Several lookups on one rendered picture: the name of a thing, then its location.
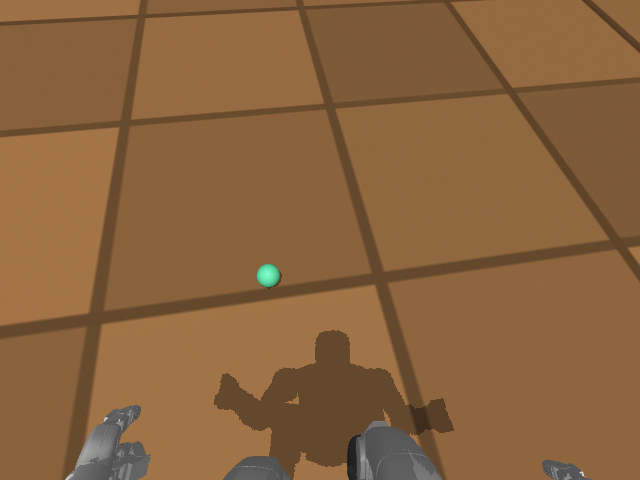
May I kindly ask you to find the left robot hand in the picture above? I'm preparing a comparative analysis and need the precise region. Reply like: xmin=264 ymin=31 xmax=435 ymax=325
xmin=75 ymin=405 xmax=151 ymax=480

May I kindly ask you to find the left robot arm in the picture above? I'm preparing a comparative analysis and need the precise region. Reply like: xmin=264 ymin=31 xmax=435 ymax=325
xmin=65 ymin=463 xmax=114 ymax=480

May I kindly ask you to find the right robot hand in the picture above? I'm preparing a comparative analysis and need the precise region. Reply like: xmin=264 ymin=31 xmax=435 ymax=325
xmin=542 ymin=460 xmax=593 ymax=480

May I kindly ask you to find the ball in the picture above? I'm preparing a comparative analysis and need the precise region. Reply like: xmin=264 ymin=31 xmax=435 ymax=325
xmin=256 ymin=264 xmax=280 ymax=287

